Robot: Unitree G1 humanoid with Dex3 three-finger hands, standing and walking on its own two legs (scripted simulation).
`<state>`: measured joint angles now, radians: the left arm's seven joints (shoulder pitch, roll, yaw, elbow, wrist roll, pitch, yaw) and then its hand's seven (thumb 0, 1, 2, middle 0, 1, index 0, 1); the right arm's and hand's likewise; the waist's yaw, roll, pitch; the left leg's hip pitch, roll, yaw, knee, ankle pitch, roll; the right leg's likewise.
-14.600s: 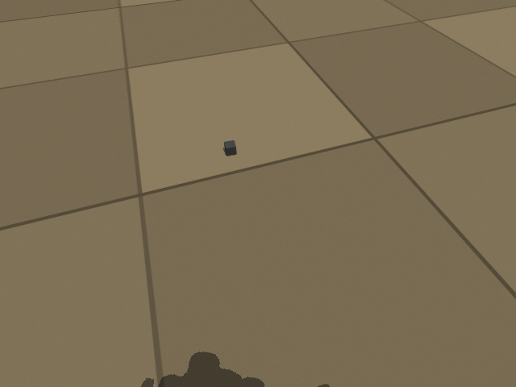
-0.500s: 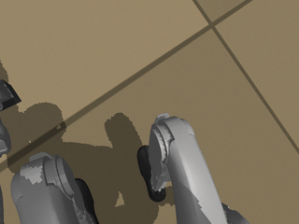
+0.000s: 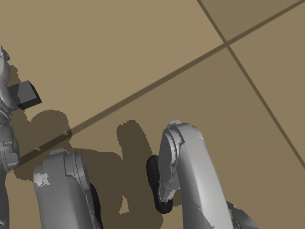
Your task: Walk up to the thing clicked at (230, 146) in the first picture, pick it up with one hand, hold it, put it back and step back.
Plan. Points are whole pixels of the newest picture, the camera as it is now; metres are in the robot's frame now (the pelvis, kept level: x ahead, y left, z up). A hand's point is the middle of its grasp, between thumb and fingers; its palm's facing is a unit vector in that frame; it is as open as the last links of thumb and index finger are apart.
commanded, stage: approach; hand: left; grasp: from above
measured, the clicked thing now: (25, 95) +0.51 +0.28 -0.29
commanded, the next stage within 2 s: rest palm in 0.36 s
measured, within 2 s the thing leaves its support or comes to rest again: neither
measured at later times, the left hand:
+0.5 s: hand (16, 88) +0.50 +0.27 -0.19, palm faces -0.36 -0.16 -0.92, open 13.4 cm
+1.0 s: hand (23, 100) +0.48 +0.28 -0.25, palm faces -0.41 -0.18 -0.89, open 14.2 cm
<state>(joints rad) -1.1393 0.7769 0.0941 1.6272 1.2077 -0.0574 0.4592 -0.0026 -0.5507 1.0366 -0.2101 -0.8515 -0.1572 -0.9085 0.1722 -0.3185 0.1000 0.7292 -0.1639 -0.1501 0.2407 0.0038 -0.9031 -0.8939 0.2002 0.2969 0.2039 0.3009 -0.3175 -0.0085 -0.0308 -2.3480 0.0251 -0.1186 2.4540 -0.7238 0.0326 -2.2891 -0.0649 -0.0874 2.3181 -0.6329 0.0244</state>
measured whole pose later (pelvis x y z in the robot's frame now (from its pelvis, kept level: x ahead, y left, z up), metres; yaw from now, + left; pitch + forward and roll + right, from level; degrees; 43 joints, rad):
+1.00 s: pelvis +0.00 +0.00 -0.02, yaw -3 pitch +31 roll -12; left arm -1.17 0.93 0.15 1.76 1.26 -0.14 0.60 0.00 -0.54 1.01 -0.18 -0.86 -0.13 -0.91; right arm 0.17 -0.35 0.21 0.71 -0.24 -0.24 0.27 0.00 -0.90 -0.90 0.20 0.30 0.20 0.30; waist -0.39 -0.11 0.13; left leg -2.37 0.03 -0.17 2.53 -0.73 0.02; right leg -2.30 -0.05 -0.13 2.36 -0.61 0.03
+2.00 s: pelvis -0.01 +0.01 -0.01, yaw -6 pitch +29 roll -15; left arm -1.21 1.07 0.20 1.83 1.19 -0.06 0.64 0.00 -0.51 0.98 -0.18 -0.87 -0.15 -0.91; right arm 0.13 -0.38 0.31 0.62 -0.25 -0.31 0.34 0.00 -0.91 -0.91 0.20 0.30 0.20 0.30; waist -0.45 -0.13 0.25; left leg -2.35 0.04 -0.23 2.55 -0.73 0.04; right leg -2.25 -0.02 -0.17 2.32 -0.59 0.05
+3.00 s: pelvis -0.01 +0.01 -0.01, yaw -7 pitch +29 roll -16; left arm -1.19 1.09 0.14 1.82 1.17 -0.08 0.62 0.00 0.09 0.57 -0.58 -0.58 -0.59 -0.57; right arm 0.14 -0.37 0.34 0.62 -0.24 -0.30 0.32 0.00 -0.90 -0.90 0.20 0.30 0.20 0.30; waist -0.45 -0.14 0.24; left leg -2.34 0.04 -0.24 2.53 -0.73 0.04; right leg -2.23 -0.02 -0.19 2.29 -0.58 0.05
